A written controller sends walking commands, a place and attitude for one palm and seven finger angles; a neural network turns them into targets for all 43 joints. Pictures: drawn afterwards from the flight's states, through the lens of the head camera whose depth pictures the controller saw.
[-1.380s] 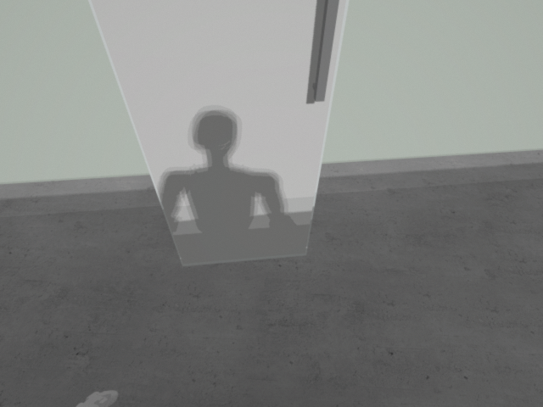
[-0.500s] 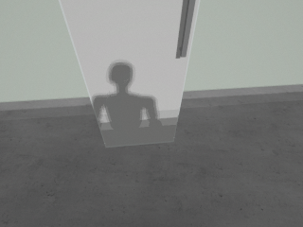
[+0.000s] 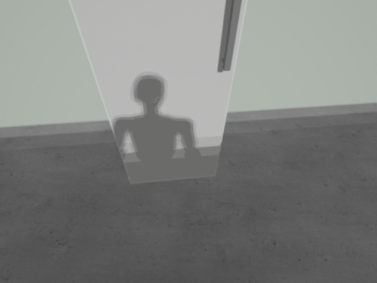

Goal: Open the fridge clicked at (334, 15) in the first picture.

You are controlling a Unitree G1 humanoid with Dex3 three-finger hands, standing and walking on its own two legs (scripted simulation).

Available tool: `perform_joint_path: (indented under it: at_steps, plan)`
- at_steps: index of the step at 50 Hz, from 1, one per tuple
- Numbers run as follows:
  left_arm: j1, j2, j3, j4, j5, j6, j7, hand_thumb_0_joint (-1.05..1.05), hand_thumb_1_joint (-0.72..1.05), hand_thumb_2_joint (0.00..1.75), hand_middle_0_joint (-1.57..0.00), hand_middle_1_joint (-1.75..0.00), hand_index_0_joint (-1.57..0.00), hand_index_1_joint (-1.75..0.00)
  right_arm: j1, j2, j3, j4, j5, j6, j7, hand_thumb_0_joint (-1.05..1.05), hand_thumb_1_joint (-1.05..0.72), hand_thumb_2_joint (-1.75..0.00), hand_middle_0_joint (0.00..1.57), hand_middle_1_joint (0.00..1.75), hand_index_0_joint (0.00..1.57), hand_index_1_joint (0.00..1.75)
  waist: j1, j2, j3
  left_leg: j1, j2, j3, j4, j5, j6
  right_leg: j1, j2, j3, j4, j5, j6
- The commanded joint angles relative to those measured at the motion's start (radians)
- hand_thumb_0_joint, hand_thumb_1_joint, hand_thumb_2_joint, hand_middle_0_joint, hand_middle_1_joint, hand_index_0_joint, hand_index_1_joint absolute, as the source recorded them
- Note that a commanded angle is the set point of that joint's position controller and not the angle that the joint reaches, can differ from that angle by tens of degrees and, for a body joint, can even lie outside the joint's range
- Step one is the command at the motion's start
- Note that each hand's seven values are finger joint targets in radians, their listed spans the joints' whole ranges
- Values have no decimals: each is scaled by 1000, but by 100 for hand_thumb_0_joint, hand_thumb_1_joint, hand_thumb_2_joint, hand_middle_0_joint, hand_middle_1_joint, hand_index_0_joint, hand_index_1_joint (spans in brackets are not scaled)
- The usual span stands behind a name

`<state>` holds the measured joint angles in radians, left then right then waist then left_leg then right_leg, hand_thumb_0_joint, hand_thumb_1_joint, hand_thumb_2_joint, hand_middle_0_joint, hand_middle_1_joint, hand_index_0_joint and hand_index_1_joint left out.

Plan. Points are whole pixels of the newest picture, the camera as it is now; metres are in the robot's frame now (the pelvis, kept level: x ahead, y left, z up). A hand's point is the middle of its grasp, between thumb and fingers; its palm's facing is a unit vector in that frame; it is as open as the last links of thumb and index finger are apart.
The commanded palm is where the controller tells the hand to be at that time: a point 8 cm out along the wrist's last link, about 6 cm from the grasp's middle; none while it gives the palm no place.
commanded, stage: look at it before walking up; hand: right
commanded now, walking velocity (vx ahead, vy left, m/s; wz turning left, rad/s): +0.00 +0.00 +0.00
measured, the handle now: (233, 10) +0.79 -0.08 +0.24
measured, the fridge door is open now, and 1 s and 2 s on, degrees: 0 0 0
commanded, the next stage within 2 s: turn to face it in 0.06 s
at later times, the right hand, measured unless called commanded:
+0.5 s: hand out of the picture +0.05 -0.20 -0.18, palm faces -0.06 +0.97 -0.24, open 7.3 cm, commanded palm none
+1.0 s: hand out of the picture +0.06 -0.22 -0.19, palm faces -0.09 +0.98 -0.15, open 7.3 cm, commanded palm none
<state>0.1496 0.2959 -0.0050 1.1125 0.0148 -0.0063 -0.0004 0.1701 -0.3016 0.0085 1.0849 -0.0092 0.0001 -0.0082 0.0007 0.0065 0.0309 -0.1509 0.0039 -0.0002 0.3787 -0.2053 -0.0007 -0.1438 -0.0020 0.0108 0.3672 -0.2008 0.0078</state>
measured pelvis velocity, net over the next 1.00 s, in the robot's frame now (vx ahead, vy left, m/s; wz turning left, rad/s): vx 0.07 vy -0.04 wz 0.15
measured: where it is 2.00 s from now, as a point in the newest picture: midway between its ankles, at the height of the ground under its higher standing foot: (198, 281)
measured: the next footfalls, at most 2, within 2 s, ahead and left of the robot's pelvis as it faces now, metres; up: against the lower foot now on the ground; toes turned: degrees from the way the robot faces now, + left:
left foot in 1.38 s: +0.34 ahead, +0.08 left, +0.00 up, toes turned +17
right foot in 1.78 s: +0.41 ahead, -0.14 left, +0.00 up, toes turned +5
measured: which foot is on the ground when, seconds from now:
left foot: down 0.00-0.90, up 0.92-1.00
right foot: down 0.00-1.00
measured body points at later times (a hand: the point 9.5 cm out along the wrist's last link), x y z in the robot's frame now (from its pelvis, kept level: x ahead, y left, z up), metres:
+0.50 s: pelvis +0.00 +0.00 -0.01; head +0.01 +0.00 +0.44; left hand +0.04 +0.25 -0.16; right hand +0.05 -0.25 -0.16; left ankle +0.00 +0.12 -0.75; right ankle +0.00 -0.12 -0.75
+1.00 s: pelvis +0.07 -0.04 -0.01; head +0.07 -0.07 +0.44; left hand +0.01 +0.20 -0.15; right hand +0.06 -0.28 -0.18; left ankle +0.01 +0.09 -0.69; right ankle +0.04 -0.12 -0.75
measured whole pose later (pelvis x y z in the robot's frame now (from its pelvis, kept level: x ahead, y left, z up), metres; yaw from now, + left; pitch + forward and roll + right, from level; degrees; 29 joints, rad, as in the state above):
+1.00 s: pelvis +0.07 -0.04 -0.01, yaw +8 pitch +0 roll +1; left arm 0.39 0.18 0.03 1.07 0.03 -0.06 0.02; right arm 0.40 -0.18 -0.06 1.10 -0.03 0.02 0.00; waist 0.01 0.04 -0.03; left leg -0.38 0.00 -0.03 0.94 -0.40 0.04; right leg -0.16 0.00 -0.13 0.51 -0.36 -0.06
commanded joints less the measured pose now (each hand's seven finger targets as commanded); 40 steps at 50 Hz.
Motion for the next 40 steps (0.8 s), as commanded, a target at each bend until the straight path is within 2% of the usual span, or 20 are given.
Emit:
perform_joint_path:
  at_steps: [1,10,11,14,15,20,27,28,29,30,31,32,33,35,36,37,38,39,40]
  plan:
    - [-16,180,33,-52,-5,-21,17,0,90,90,-20,-30,-20,-30,-19,-175,-35,-55,-3,-22,-11,0,-90,-90,20,30,20,30,-1,-7,-46,10,107,-97,-64,116,21,3,-108,81,-57,126,-23]
    - [-10,172,32,-48,-5,-23,21,0,90,90,-20,-30,-20,-30,-11,-164,-36,-50,-3,-21,-11,0,-90,-90,20,30,20,30,0,-6,-54,14,106,-101,-57,163,23,22,-112,72,-54,156,-21]
    - [1,163,32,-48,-5,-22,22,0,90,90,-20,-30,-20,-30,-7,-157,-37,-52,-3,-19,-12,0,-90,-90,20,30,20,30,0,0,-65,15,105,-100,-49,185,24,30,-115,67,-44,171,-19]
    - [30,95,22,-40,-4,-10,25,0,90,90,-20,-30,-20,-30,24,-98,-27,-46,-2,-2,-14,0,-90,-90,20,30,20,30,2,-5,-43,-17,102,-108,-29,193,16,19,-115,40,-24,151,-10]
    - [39,89,22,-42,-4,-7,27,0,90,90,-20,-30,-20,-30,31,-91,-28,-48,-1,2,-15,0,-90,-90,20,30,20,30,2,-6,-38,-23,100,-113,-21,205,17,15,-114,35,-16,153,-8]
    - [58,85,34,-61,-4,0,33,0,90,90,-20,-30,-20,-30,48,-89,-42,-71,-4,12,-13,0,-90,-90,20,30,20,30,2,2,-37,-59,88,-136,27,218,26,2,-124,13,25,120,-11]
    - [73,63,55,-91,-3,6,36,0,90,90,-20,-30,-20,-30,63,-68,-61,-110,-9,21,-10,0,-90,-90,20,30,20,30,4,-5,-24,-126,68,-172,74,151,40,-42,-134,2,64,5,-23]
    - [75,57,55,-90,-3,6,36,0,90,90,-20,-30,-20,-30,65,-63,-61,-112,-9,21,-10,0,-90,-90,20,30,20,30,2,-12,-22,-128,64,-173,75,126,39,-52,-133,6,60,-18,-25]
    - [85,55,53,-87,0,5,33,0,90,90,-20,-30,-20,-30,84,-55,-60,-108,-10,20,-7,0,-90,-90,20,30,20,30,-2,-16,-35,-127,53,-175,67,-11,42,-53,-133,11,48,-130,-29]
    - [95,55,55,-86,3,4,28,0,90,90,-20,-30,-20,-30,97,-49,-62,-110,-14,19,-2,0,-90,-90,20,30,20,30,-6,-24,-23,-132,40,-183,49,-190,47,-78,-128,21,28,-264,-37]
    - [101,57,58,-89,7,4,23,0,90,90,-20,-30,-20,-30,110,-46,-64,-112,-18,18,2,0,-90,-90,20,30,20,30,-14,-7,2,-151,31,-195,29,-337,54,-107,-120,29,24,-378,-43]
    - [106,55,60,-89,11,5,19,0,90,90,-20,-30,-20,-30,121,-46,-67,-113,-22,19,5,0,-90,-90,20,30,20,30,-16,4,28,-174,31,-215,13,-424,63,-136,-109,27,36,-440,-47]
    - [114,44,61,-89,12,4,16,0,90,90,-20,-30,-20,-30,133,-48,-72,-112,-24,17,6,0,-90,-90,20,30,20,30,-20,28,57,-182,41,-241,-7,-478,75,-172,-96,17,63,-464,-48]
    - [126,12,56,-90,13,-1,11,0,90,90,-20,-30,-20,-30,178,-53,-80,-103,-22,10,6,0,-90,-90,20,30,20,30,-32,93,96,-166,93,-349,-77,-558,119,-250,-51,-27,180,-417,-39]
    - [132,-8,53,-90,10,-6,10,0,90,90,-20,-30,-20,-30,215,-60,-84,-88,-19,3,3,0,-90,-90,20,30,20,30,-39,161,89,-109,145,-435,-133,-583,150,-292,-26,-67,282,-345,-31]
    - [134,-20,51,-95,9,-14,9,0,90,90,-20,-30,-20,-30,246,-72,-91,-77,-14,-7,0,0,-90,-90,20,30,20,30,-41,194,67,-50,209,-516,-180,-561,188,-326,-19,-88,364,-274,-25]
    - [120,-19,51,-105,9,-23,8,0,90,90,-20,-30,-20,-30,257,-75,-95,-76,-12,-17,-4,0,-90,-90,20,30,20,30,-44,181,65,-8,246,-555,-194,-485,220,-367,-32,-68,408,-264,-24]
    - [115,-17,52,-114,7,-33,7,0,90,90,-20,-30,-20,-30,256,-72,-99,-77,-14,-26,-7,0,-90,-90,20,30,20,30,-41,162,48,28,257,-545,-174,-388,236,-384,-44,-45,414,-271,-27]
    - [120,-19,53,-113,4,-39,3,0,90,90,-20,-30,-20,-30,242,-69,-98,-80,-17,-31,-8,0,-90,-90,20,30,20,30,-34,140,35,15,254,-502,-150,-340,235,-355,-54,-36,377,-291,-29]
